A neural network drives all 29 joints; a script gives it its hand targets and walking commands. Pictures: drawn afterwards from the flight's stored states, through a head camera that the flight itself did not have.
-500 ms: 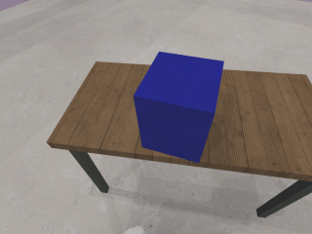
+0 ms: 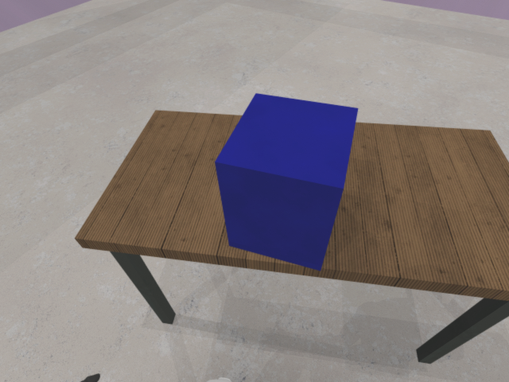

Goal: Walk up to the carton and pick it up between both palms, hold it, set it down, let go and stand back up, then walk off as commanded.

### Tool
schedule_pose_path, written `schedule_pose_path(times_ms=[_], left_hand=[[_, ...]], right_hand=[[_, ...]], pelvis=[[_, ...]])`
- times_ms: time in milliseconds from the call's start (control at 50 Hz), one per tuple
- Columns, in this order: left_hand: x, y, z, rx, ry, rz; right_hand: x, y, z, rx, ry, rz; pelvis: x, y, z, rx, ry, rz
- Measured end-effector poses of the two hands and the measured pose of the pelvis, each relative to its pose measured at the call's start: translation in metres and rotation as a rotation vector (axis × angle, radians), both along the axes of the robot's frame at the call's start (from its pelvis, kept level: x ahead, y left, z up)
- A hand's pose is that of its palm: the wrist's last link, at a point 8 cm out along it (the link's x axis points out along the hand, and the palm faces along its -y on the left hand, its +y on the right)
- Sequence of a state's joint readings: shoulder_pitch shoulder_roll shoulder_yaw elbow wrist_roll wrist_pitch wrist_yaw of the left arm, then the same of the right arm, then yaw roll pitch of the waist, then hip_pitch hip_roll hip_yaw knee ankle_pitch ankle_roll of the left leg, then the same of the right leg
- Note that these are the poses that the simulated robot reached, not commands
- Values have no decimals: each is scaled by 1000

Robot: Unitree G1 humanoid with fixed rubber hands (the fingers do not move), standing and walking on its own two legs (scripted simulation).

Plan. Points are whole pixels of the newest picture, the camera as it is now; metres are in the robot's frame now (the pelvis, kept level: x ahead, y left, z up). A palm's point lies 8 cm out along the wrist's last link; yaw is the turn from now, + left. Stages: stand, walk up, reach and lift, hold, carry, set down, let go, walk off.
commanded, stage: walk up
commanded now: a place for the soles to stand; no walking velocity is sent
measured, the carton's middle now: (288, 182) +0.49 -0.03 +0.02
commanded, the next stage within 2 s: reach and lift in 0.48 s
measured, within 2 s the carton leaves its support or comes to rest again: neither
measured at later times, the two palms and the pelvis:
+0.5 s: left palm out of the picture +0.09 +0.31 -0.09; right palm out of the picture +0.09 -0.31 -0.11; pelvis +0.00 +0.00 +0.00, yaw +0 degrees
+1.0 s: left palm (106, 347) +0.20 +0.27 -0.07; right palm (455, 379) +0.17 -0.27 -0.06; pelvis +0.02 +0.01 +0.01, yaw -2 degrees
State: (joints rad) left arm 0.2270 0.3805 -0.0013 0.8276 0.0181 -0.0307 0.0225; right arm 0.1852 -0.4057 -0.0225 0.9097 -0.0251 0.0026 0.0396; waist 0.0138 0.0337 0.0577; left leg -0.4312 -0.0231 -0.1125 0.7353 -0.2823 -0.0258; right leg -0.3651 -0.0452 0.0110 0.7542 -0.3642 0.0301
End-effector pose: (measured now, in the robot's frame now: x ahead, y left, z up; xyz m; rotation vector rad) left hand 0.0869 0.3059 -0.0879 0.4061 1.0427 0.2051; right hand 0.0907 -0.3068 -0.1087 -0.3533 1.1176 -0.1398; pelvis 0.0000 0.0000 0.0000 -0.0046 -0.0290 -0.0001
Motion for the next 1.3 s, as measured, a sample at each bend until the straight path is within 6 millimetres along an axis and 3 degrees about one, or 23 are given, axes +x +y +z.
schedule_pose_path(times_ms=[500, 560, 660, 740, 820, 1040, 1180, 1300], left_hand=[[4, 1, 0, -8, 10, 2], [8, 3, -10, 2, 127, 48], [51, -11, -18, -24, 123, 36], [91, -33, -6, -56, 17, -29], [110, -47, 7, -85, -47, -61], [106, -35, 24, -89, -65, -72], [99, -36, 28, -131, -103, -77], [107, -40, 37, -164, -180, -100]], right_hand=[[-1, 1, 1, -4, 25, -9], [9, 0, -4, -14, -28, 24], [35, 5, 4, -21, -173, 50], [45, 10, 15, -28, -219, 60], [51, 16, 26, -19, -237, 50], [77, 43, 54, 22, -353, 31], [72, 61, 58, 44, -390, -5], [62, 76, 62, 64, -443, -52]], pelvis=[[5, 3, 2, -3, 6, -1], [3, 1, -3, 0, 2, -5], [4, -2, -15, 7, -26, -14], [7, -1, -12, 0, -28, -20], [12, 1, -4, -6, -39, -25], [21, 8, 16, -12, -52, -36], [20, 10, 22, -12, -57, -46], [19, 12, 24, -8, -71, -63]])
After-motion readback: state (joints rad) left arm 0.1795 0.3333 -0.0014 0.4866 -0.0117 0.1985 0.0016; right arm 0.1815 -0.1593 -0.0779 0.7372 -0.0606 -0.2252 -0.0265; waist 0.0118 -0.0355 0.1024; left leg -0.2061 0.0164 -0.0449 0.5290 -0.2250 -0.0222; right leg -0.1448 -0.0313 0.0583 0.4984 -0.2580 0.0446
